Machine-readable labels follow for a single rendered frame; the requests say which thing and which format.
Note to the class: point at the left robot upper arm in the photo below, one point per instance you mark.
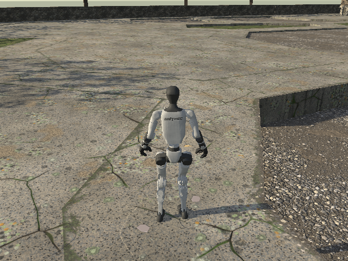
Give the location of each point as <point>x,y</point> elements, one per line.
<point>153,123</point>

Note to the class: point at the left robot forearm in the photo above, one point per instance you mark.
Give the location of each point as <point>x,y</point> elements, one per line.
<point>145,141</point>

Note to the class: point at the right robot forearm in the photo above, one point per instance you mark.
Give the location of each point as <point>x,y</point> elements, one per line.
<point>201,142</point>

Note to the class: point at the robot left hand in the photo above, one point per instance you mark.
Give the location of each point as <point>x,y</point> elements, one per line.
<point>142,150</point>

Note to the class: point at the left robot foot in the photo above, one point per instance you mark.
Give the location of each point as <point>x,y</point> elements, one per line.
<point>160,217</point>

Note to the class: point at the robot right hand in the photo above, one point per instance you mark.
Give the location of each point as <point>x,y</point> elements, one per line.
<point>199,150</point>

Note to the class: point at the right robot upper arm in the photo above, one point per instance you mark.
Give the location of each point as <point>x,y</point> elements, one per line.
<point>193,122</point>

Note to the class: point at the robot torso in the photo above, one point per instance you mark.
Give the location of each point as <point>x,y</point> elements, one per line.
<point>173,128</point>

